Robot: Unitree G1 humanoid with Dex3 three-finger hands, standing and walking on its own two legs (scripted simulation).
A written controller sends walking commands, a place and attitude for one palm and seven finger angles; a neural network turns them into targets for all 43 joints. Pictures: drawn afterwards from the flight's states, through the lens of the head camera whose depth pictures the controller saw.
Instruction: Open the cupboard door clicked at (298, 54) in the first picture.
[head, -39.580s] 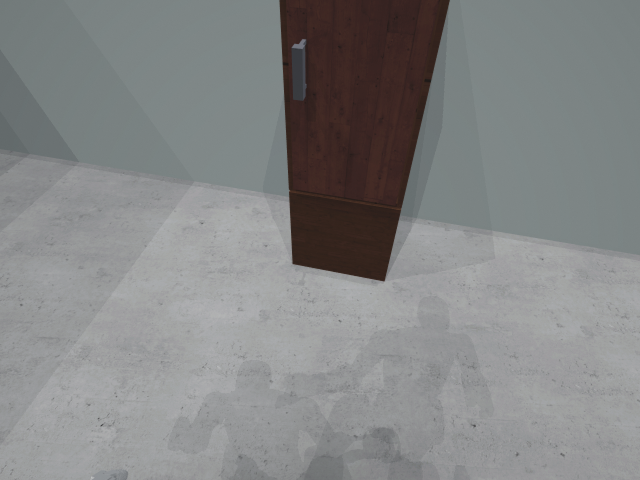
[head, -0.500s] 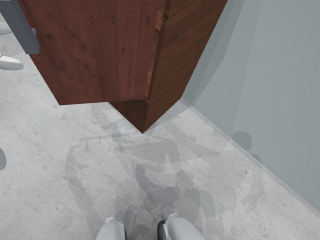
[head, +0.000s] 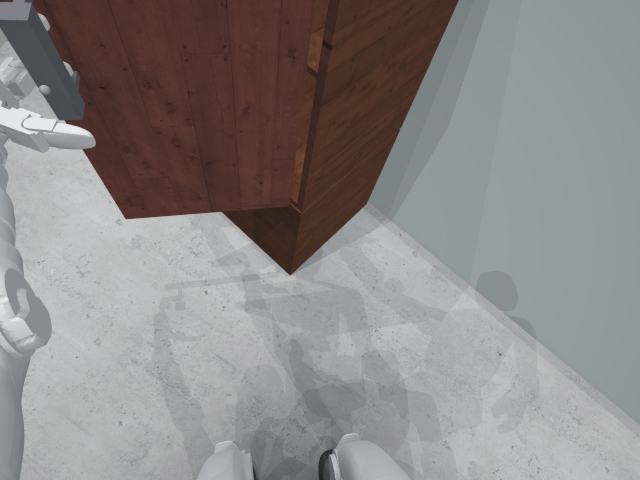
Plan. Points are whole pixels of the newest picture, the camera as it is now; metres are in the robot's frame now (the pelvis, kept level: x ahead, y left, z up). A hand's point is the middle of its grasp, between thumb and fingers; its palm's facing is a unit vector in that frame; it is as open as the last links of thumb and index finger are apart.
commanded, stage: slide the fingers in behind the handle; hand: left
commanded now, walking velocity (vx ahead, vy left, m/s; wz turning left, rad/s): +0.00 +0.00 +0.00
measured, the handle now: (49, 53) +0.59 +0.25 +0.12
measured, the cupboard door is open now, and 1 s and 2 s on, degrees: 52 53 60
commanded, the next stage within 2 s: close the thumb around the handle in 0.70 s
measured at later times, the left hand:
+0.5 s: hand (64, 89) +0.54 +0.22 +0.12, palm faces +0.05 -1.00 +0.00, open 14.0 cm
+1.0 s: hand (65, 87) +0.55 +0.23 +0.11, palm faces +0.04 -1.00 +0.00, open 12.9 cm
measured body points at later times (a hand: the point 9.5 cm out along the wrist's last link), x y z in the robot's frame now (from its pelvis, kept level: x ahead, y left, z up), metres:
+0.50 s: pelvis +0.00 -0.01 +0.00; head +0.13 +0.03 +0.43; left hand +0.53 +0.28 +0.12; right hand -0.05 -0.27 -0.09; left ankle +0.00 +0.09 -0.69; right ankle -0.01 -0.14 -0.69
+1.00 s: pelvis +0.00 +0.00 +0.00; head +0.14 +0.03 +0.42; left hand +0.54 +0.28 +0.12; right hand -0.04 -0.26 -0.09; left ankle +0.00 +0.09 -0.69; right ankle -0.01 -0.14 -0.69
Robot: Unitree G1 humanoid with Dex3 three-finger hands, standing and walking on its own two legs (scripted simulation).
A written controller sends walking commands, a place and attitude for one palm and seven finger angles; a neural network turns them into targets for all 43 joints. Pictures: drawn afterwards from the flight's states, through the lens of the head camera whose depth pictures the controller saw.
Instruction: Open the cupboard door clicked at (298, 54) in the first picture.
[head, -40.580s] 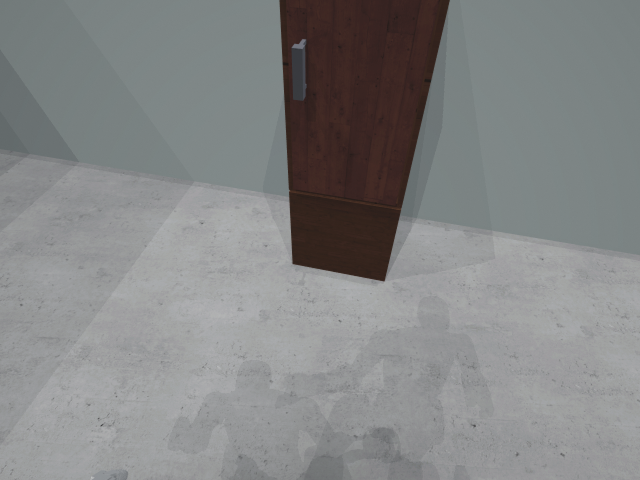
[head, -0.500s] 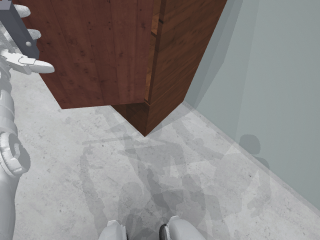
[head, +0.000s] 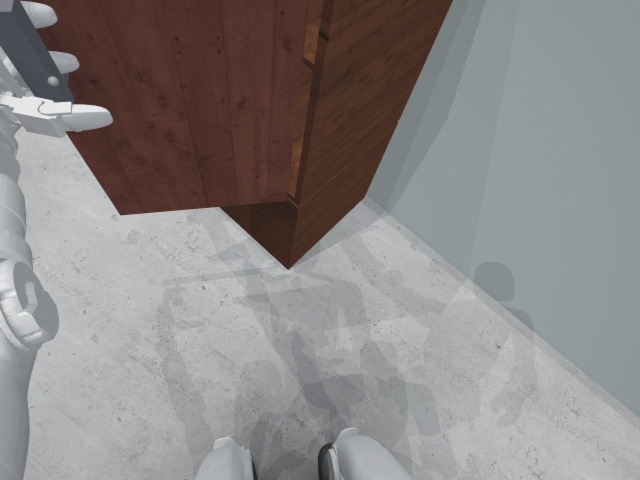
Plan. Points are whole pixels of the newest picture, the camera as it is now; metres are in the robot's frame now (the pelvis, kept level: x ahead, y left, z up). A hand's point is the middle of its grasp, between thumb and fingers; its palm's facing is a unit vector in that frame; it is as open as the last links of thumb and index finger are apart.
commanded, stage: close the thumb around the handle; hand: left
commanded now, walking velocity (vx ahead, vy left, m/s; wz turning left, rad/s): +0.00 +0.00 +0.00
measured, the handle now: (36, 46) +0.59 +0.25 +0.12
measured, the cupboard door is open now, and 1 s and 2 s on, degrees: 53 60 100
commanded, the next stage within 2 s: pull the door open along its arc in 0.50 s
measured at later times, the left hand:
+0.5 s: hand (52, 82) +0.54 +0.22 +0.12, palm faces +0.05 -1.00 +0.01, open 6.0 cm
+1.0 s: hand (58, 113) +0.50 +0.21 +0.12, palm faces +0.03 -1.00 +0.00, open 6.3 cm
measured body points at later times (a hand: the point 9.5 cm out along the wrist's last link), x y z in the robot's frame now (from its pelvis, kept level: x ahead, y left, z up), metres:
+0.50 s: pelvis +0.00 +0.00 +0.00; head +0.13 +0.03 +0.43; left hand +0.53 +0.28 +0.12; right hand -0.04 -0.26 -0.09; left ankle +0.00 +0.09 -0.69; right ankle -0.01 -0.14 -0.69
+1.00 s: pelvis +0.01 +0.00 +0.01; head +0.11 +0.02 +0.45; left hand +0.49 +0.27 +0.12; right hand -0.01 -0.27 -0.09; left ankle +0.00 +0.09 -0.69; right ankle -0.01 -0.14 -0.69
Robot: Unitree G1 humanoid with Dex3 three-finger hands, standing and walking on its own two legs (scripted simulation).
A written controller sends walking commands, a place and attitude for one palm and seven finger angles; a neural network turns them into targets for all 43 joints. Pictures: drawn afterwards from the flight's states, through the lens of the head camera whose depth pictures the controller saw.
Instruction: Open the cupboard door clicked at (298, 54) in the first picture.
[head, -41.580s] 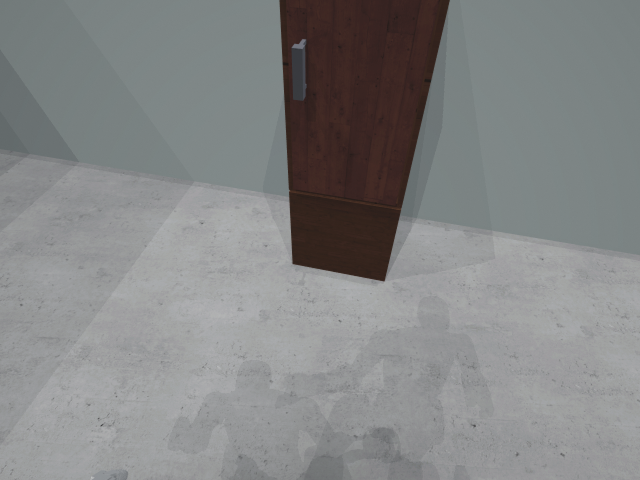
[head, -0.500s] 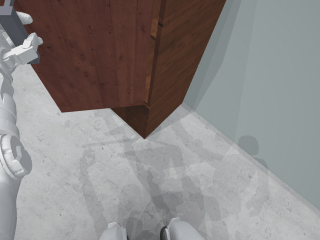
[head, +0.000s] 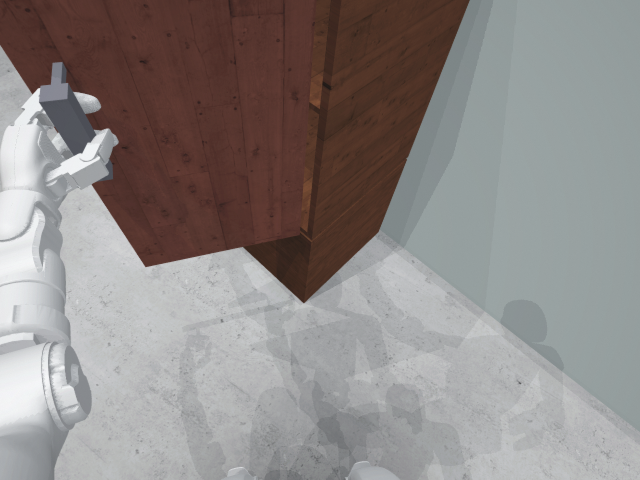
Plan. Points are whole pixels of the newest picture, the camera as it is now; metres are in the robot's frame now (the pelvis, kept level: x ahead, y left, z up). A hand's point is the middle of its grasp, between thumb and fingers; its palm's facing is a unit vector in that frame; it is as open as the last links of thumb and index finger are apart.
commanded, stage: pull the door open along its arc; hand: left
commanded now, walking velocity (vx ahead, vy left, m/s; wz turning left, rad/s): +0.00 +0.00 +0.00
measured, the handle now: (81, 124) +0.54 +0.26 +0.11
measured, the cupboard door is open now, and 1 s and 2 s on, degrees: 60 100 100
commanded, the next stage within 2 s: open thumb and fingers to let go in 0.72 s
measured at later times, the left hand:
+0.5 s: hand (174, 237) +0.37 +0.13 +0.11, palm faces +0.47 -0.88 +0.01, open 6.7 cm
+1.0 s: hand (225, 261) +0.34 +0.08 +0.11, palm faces +0.47 -0.88 -0.01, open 6.9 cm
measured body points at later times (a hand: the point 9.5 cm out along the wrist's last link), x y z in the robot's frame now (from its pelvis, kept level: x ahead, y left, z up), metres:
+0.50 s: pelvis +0.00 -0.02 +0.02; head +0.01 -0.02 +0.47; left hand +0.34 +0.18 +0.11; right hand +0.17 -0.23 -0.08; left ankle -0.02 +0.09 -0.70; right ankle -0.02 -0.13 -0.70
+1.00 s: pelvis +0.00 -0.05 +0.02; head +0.01 -0.06 +0.47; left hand +0.31 +0.12 +0.11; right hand +0.17 -0.27 -0.10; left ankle -0.02 +0.09 -0.70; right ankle -0.02 -0.14 -0.70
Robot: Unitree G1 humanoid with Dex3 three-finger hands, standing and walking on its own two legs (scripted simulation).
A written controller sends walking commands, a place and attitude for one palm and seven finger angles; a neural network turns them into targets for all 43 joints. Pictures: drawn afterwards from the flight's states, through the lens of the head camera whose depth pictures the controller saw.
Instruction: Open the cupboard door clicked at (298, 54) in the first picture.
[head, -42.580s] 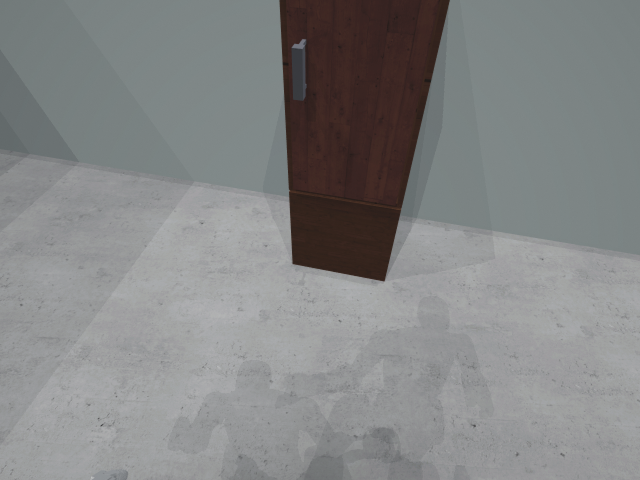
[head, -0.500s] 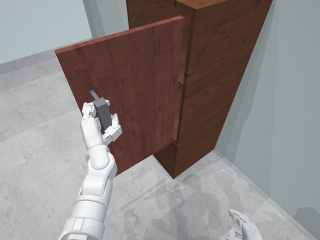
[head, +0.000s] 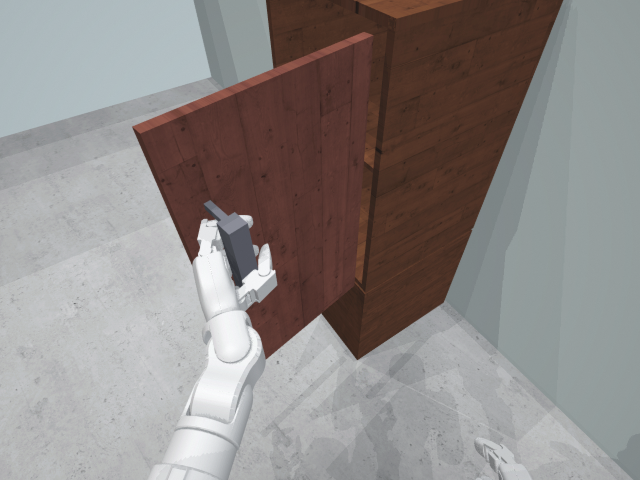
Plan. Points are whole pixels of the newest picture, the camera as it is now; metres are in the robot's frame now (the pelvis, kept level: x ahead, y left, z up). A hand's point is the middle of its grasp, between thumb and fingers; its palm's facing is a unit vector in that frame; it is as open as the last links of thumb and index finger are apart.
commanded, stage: open thumb and fingers to let go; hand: left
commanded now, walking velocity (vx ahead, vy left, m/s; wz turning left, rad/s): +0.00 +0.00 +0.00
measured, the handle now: (231, 247) +0.39 +0.14 +0.09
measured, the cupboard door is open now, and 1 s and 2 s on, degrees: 100 100 100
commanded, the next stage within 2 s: slide the hand sideways off the handle in 0.64 s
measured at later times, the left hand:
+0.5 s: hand (263, 269) +0.35 +0.09 +0.09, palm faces +0.38 -0.93 -0.01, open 14.4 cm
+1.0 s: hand (250, 288) +0.32 +0.10 +0.09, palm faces -0.10 -1.00 -0.02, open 16.3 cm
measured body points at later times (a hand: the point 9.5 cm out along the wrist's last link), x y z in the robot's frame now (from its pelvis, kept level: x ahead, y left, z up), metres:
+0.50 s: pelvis -0.02 +0.02 +0.00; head -0.01 +0.01 +0.45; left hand +0.33 +0.14 +0.09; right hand +0.11 -0.21 -0.12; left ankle +0.00 +0.14 -0.71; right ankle -0.03 -0.08 -0.71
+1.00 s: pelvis -0.04 +0.04 -0.01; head -0.03 +0.03 +0.44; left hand +0.32 +0.16 +0.09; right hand +0.08 -0.20 -0.11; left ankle +0.00 +0.14 -0.71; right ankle -0.03 -0.08 -0.71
